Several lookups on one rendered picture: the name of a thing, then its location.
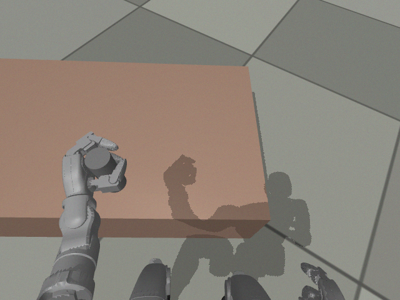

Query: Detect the can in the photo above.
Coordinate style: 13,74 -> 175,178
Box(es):
84,147 -> 126,193

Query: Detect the left robot arm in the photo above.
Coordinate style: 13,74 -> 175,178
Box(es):
36,194 -> 101,300

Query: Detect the left robot hand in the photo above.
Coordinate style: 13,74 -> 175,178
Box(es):
62,131 -> 127,198

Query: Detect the right robot hand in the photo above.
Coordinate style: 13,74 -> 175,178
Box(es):
299,262 -> 345,300

